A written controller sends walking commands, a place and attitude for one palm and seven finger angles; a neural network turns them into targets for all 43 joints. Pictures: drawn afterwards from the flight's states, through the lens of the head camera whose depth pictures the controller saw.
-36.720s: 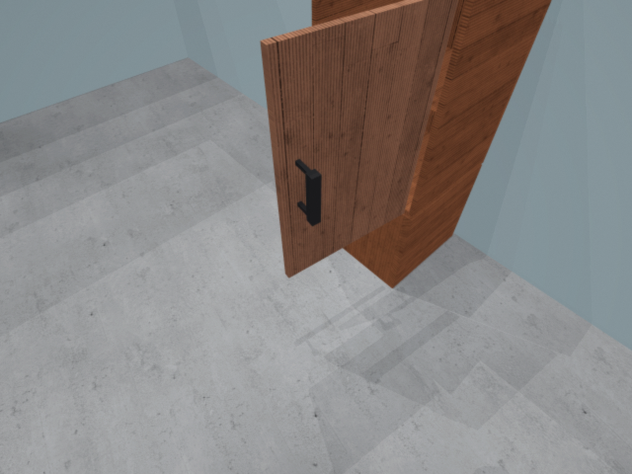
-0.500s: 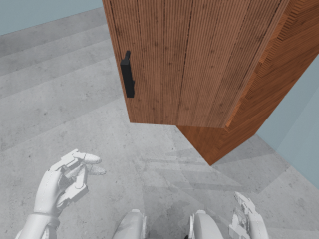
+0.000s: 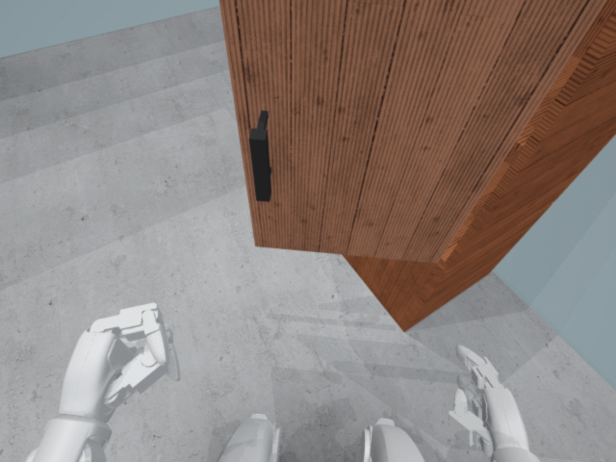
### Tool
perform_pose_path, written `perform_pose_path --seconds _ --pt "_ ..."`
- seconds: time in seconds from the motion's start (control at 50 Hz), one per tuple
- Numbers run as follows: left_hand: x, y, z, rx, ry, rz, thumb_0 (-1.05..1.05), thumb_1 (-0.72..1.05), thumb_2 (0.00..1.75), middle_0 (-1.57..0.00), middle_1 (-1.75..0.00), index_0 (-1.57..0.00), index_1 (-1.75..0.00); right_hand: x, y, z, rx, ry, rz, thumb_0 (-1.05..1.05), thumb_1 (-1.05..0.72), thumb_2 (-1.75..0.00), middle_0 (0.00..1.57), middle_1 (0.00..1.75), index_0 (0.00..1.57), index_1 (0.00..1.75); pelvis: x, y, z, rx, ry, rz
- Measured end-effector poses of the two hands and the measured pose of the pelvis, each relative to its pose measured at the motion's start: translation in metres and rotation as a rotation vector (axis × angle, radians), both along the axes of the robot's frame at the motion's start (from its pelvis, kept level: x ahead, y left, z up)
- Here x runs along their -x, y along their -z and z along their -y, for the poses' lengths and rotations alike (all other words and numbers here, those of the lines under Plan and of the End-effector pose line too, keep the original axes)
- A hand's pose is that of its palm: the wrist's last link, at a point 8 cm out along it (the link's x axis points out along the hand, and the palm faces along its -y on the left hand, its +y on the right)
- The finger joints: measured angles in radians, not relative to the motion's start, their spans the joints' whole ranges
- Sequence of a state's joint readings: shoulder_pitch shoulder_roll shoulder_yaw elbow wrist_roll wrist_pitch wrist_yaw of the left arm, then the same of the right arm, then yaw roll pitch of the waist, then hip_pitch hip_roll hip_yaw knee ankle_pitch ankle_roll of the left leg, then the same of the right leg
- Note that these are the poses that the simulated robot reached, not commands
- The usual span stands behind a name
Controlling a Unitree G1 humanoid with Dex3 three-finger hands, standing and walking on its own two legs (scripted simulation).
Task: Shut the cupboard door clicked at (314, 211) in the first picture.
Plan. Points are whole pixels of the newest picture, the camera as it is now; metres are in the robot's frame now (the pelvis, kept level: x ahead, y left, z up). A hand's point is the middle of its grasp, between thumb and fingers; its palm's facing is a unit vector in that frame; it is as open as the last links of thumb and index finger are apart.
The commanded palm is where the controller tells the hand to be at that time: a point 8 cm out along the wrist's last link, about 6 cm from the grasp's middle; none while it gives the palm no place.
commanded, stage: raise the hand and make a fist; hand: left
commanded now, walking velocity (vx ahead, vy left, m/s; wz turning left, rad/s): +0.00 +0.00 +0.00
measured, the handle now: (263, 157) +0.53 +0.12 +0.06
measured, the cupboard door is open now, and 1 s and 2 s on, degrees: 52 52 52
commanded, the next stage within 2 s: bring the fist close to the handle in 0.64 s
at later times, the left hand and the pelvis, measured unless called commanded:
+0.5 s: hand (173, 351) +0.23 +0.17 +0.06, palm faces -0.03 -1.00 -0.05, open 3.1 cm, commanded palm +0.20 +0.23 +0.06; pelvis +0.00 -0.01 +0.00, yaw +0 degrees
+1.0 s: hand (208, 323) +0.26 +0.14 +0.06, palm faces -0.08 -1.00 -0.03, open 3.1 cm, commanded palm +0.26 +0.19 +0.06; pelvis -0.01 -0.02 +0.00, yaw +0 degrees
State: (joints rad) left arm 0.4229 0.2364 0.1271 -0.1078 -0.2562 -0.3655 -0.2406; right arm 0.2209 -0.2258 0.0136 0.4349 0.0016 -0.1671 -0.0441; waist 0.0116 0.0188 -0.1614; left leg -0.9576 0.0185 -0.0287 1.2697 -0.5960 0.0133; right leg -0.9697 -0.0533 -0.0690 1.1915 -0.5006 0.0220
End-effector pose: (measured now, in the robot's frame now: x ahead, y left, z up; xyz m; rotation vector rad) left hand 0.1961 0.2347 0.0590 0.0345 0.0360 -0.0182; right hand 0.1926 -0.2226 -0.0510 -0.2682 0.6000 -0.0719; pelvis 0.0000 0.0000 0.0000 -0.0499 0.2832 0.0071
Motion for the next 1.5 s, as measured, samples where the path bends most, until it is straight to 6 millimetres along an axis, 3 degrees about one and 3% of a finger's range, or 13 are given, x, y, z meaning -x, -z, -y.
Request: perform_pose_path --seconds 0.14,0.44,0.82,0.9,1.12,1.5 --pt "-0.006 -0.003 -0.001 -0.008 0.002 -0.002 0.02 0.9 0.9 -1.27 -1.47 -1.27 -1.47 0.004 0.006 -0.001 -0.016 -0.005 -0.035 0.01 -0.9 -0.9 0.21 0.3 0.21 0.3 -0.003 -0.001 0.003 -0.001 -0.001 0.0" --pt "-0.014 -0.008 0.009 -0.009 0.013 0.008 0.02 0.9 0.9 -1.3 -1.5 -1.3 -1.5 0.028 0.011 0.03 0.005 0.066 -0.089 0.01 -0.9 -0.9 0.21 0.3 0.21 0.3 -0.003 -0.005 0.013 -0.016 0.005 0.008" --pt "-0.005 -0.008 0.02 -0.015 0.013 0.031 0.02 0.9 0.9 -1.3 -1.5 -1.31 -1.5 0.024 0.014 0.031 -0.012 0.045 -0.057 0.01 -0.9 -0.9 0.21 0.3 0.21 0.3 0.004 -0.001 0.021 -0.023 0.001 0.013" --pt "-0.019 -0.007 0.026 -0.006 0.03 0.059 0.02 0.9 0.9 -1.3 -1.5 -1.31 -1.5 0.025 0.018 0.03 -0.006 0.033 -0.06 0.01 -0.9 -0.9 0.21 0.3 0.21 0.3 0.007 0.001 0.02 -0.02 -0.003 0.009" --pt "-0.082 -0.008 0.053 0.007 0.065 0.054 0.02 0.9 0.9 -1.3 -1.5 -1.31 -1.5 0.045 0.023 0.031 -0.018 0.066 -0.131 0.01 -0.9 -0.9 0.21 0.3 0.21 0.3 0.008 -0.004 0.018 -0.029 0.006 0.003" --pt "-0.161 -0.009 0.088 0.005 0.046 0.07 0.02 0.9 0.9 -1.3 -1.5 -1.31 -1.5 0.078 0.035 0.047 -0.013 0.128 -0.31 0.01 -0.9 -0.9 0.21 0.3 0.21 0.3 0.002 -0.012 0.019 -0.047 0.019 -0.018"
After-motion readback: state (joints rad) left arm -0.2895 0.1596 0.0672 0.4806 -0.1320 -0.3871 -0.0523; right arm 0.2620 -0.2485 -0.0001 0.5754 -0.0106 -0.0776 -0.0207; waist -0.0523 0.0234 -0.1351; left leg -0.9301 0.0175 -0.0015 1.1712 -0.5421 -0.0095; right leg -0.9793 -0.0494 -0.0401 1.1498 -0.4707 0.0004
